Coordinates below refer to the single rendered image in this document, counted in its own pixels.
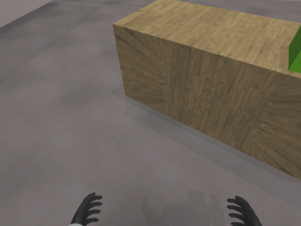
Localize right robot hand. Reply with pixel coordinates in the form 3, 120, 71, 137
227, 195, 262, 226

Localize pedestal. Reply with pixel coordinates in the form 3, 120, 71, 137
113, 0, 301, 181

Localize carton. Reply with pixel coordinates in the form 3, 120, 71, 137
288, 25, 301, 73

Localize left robot hand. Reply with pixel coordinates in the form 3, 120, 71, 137
71, 192, 102, 226

